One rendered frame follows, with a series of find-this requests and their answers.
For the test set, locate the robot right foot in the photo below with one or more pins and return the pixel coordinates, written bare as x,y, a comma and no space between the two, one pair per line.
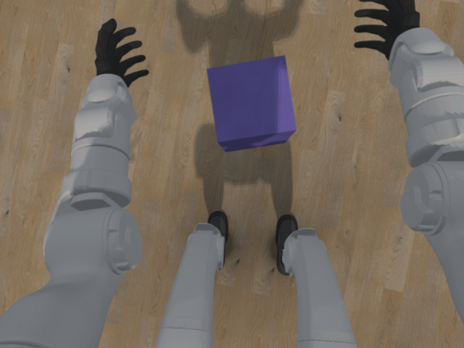
286,225

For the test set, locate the right robot upper arm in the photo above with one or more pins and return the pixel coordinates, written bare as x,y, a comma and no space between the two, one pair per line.
433,203

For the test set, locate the right robot hand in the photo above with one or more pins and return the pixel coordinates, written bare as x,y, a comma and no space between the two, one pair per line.
400,18

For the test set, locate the left robot hand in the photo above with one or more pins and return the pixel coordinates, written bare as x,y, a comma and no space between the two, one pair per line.
108,56

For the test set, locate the right robot forearm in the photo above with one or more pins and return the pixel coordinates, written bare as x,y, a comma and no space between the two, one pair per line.
430,81

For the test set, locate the left robot upper arm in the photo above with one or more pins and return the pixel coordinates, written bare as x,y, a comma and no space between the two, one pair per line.
87,253

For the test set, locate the carton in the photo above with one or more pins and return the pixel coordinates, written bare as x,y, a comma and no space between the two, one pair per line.
251,103

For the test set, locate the left robot forearm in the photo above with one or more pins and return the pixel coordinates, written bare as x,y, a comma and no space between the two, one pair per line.
100,150

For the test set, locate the robot left thigh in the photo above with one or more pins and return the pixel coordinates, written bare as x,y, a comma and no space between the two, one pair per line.
188,318

